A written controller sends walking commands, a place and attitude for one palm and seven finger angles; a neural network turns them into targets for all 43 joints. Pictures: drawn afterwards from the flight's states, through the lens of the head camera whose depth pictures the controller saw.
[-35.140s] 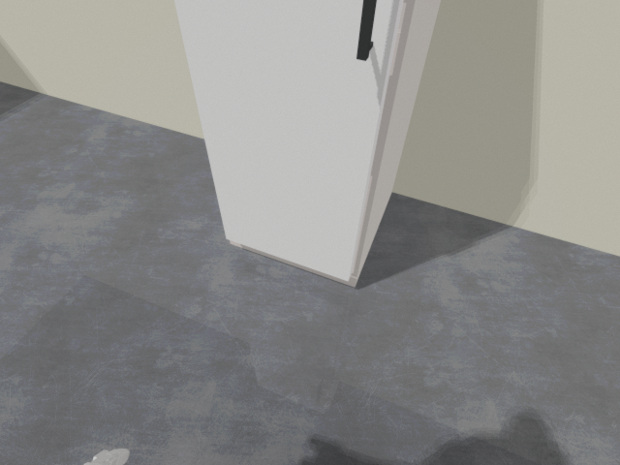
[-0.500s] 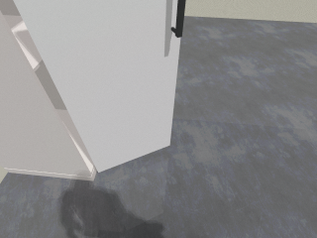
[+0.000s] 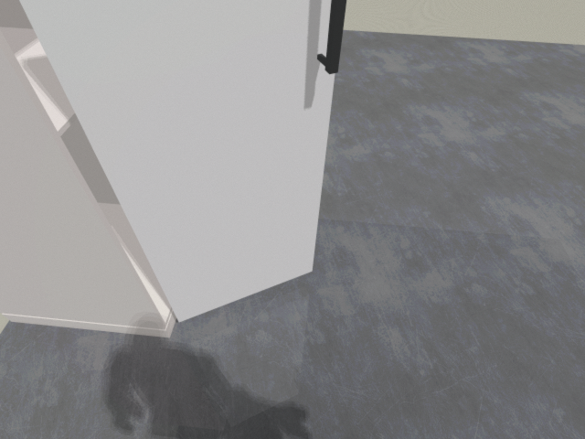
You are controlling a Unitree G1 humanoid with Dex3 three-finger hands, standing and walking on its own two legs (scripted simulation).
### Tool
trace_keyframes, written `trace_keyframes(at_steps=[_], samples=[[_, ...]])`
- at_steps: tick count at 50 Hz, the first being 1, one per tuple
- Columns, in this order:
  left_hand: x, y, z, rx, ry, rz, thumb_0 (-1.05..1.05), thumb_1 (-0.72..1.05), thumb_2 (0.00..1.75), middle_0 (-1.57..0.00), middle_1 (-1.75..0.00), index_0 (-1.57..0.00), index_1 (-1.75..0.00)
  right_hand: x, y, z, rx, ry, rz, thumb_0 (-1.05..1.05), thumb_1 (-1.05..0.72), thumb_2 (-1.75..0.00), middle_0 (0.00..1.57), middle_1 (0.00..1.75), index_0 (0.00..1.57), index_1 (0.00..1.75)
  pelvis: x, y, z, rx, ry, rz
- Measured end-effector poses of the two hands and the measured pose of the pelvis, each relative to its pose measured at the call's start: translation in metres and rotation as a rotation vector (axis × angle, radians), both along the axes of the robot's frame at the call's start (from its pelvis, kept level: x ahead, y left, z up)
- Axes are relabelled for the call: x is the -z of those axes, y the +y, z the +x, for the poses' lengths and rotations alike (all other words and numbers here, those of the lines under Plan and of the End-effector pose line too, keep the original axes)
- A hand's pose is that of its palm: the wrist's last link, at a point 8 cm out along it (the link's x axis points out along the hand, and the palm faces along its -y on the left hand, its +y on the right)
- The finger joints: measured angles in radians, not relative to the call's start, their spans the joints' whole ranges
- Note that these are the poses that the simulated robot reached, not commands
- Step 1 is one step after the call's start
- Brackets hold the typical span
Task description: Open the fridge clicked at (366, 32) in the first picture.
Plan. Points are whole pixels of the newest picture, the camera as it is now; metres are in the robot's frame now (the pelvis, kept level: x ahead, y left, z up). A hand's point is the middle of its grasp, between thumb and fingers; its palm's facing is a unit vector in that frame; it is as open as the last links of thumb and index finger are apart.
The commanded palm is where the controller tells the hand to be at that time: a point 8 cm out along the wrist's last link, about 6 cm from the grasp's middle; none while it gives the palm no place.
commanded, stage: stand and wait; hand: right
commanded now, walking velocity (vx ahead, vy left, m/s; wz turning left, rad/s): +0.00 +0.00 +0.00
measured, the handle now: (332, 2) +0.77 -0.02 +0.26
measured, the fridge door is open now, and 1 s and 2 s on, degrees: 60 60 60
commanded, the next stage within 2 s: none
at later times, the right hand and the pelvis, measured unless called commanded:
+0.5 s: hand out of the picture +0.08 -0.23 -0.16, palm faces -0.02 +0.95 -0.31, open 7.4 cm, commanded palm none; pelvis +0.01 +0.01 +0.00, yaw +0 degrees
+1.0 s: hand out of the picture +0.09 -0.21 -0.16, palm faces -0.02 +0.95 -0.32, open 7.4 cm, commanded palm none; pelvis +0.02 +0.02 +0.00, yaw +0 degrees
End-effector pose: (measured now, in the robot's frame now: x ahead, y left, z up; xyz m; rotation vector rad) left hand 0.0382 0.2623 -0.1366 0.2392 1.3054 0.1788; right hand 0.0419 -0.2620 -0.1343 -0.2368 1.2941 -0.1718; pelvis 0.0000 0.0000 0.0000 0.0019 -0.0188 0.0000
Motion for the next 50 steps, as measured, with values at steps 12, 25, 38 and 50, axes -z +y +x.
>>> trace_keyframes(at_steps=[12, 25, 38, 50], samples=[[-0.008, 0.019, 0.021, 0.015, -0.036, 0.032, 0.01, 0.90, 0.90, -0.20, -0.30, -0.20, -0.30, -0.007, -0.005, 0.024, -0.022, -0.047, -0.022, 0.00, -0.90, -0.90, 0.20, 0.30, 0.20, 0.30, -0.001, 0.005, 0.004, 0.001, 0.002, -0.001], [-0.010, 0.031, 0.030, 0.024, -0.040, 0.044, 0.01, 0.90, 0.90, -0.20, -0.30, -0.20, -0.30, -0.012, -0.008, 0.035, -0.028, -0.056, -0.046, 0.00, -0.90, -0.90, 0.20, 0.30, 0.20, 0.30, -0.002, 0.011, 0.009, 0.003, 0.003, -0.003], [-0.009, 0.039, 0.035, 0.025, -0.035, 0.041, 0.01, 0.90, 0.90, -0.20, -0.30, -0.20, -0.30, -0.013, -0.001, 0.039, -0.028, -0.049, -0.049, 0.00, -0.90, -0.90, 0.20, 0.30, 0.20, 0.30, -0.002, 0.018, 0.014, 0.002, 0.005, -0.005], [-0.008, 0.045, 0.036, 0.018, -0.039, 0.040, 0.01, 0.90, 0.90, -0.20, -0.30, -0.20, -0.30, -0.014, 0.007, 0.044, -0.030, -0.060, -0.050, 0.00, -0.90, -0.90, 0.20, 0.30, 0.20, 0.30, -0.002, 0.025, 0.016, 0.000, 0.002, -0.005]])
